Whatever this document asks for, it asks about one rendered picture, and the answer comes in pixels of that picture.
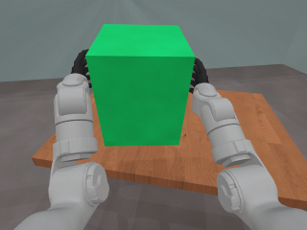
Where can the right robot upper arm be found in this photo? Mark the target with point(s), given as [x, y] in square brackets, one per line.
[249, 192]

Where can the table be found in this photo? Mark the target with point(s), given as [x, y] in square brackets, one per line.
[190, 166]

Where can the left robot upper arm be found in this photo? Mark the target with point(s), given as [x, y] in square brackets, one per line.
[75, 192]

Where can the carton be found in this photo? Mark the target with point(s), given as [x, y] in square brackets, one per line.
[140, 77]

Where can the robot right forearm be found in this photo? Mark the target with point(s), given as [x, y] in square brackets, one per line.
[229, 144]

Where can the robot left forearm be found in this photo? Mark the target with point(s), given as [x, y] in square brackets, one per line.
[74, 123]

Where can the robot right hand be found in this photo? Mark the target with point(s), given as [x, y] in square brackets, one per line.
[199, 76]

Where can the robot left hand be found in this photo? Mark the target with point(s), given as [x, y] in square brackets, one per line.
[79, 66]

